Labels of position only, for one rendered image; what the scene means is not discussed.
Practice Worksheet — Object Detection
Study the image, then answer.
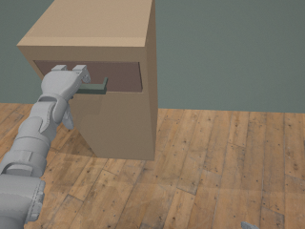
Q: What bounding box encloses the robot left forearm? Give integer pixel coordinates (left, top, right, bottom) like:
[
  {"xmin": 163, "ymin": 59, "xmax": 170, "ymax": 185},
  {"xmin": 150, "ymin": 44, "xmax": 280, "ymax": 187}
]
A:
[{"xmin": 0, "ymin": 93, "xmax": 68, "ymax": 177}]

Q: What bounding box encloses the drawer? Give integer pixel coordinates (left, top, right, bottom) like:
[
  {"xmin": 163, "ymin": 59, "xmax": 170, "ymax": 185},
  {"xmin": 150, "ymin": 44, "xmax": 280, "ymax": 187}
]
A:
[{"xmin": 35, "ymin": 60, "xmax": 143, "ymax": 93}]

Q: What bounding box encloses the cabinet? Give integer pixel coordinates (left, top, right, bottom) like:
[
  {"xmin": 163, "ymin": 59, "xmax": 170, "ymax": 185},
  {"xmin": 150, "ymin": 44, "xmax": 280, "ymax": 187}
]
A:
[{"xmin": 16, "ymin": 0, "xmax": 158, "ymax": 161}]

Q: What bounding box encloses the left robot hand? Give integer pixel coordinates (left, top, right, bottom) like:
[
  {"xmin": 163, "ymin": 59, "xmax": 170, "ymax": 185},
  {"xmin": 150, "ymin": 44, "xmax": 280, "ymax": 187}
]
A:
[{"xmin": 41, "ymin": 65, "xmax": 91, "ymax": 130}]

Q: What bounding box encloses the robot left upper arm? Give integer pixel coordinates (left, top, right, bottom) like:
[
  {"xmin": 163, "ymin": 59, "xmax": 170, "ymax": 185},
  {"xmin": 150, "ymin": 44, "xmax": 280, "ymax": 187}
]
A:
[{"xmin": 0, "ymin": 174, "xmax": 46, "ymax": 229}]

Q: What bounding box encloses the handle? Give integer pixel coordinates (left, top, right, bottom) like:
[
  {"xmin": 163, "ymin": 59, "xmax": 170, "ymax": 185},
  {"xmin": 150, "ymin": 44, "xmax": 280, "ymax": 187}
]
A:
[{"xmin": 76, "ymin": 77, "xmax": 109, "ymax": 94}]

